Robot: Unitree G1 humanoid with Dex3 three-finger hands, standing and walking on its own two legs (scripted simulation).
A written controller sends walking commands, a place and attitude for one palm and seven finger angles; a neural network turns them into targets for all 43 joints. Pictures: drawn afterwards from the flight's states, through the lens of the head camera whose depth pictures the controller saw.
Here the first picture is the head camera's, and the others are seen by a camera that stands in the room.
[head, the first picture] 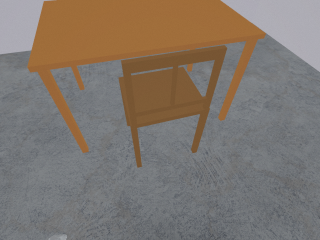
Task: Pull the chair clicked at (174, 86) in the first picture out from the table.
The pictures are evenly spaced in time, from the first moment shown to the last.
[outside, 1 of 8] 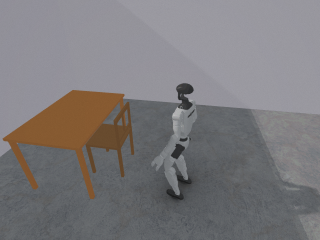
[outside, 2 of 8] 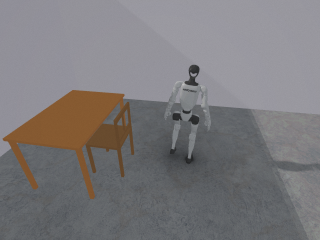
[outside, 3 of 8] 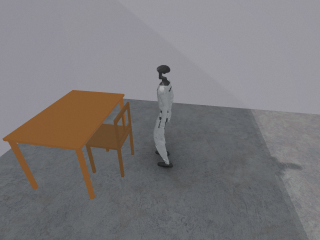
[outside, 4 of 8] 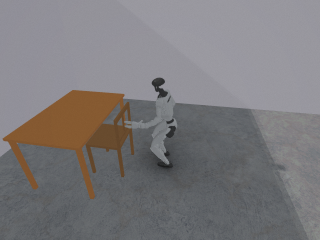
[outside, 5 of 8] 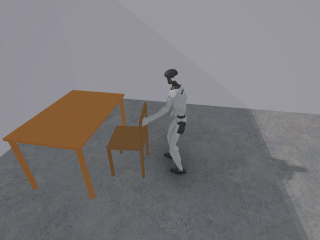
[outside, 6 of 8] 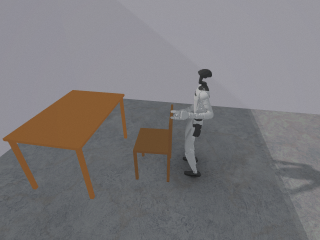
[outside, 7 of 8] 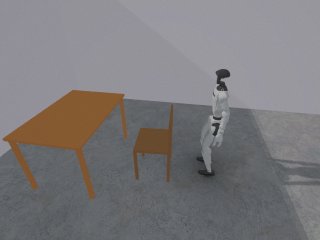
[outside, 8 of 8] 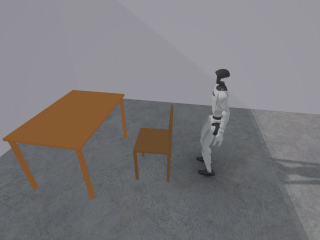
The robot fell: no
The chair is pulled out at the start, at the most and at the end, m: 0.00 0.55 0.55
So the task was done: yes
